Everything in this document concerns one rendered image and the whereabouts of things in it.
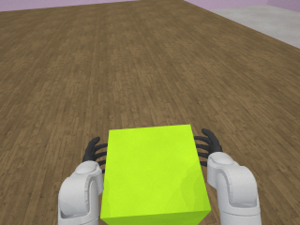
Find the robot right forearm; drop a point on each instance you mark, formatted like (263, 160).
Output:
(237, 190)

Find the robot right hand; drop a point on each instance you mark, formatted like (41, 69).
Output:
(212, 147)

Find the robot left hand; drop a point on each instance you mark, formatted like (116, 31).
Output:
(89, 153)

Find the robot left forearm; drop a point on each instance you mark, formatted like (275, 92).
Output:
(78, 195)

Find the carton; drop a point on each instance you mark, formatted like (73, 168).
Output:
(153, 176)

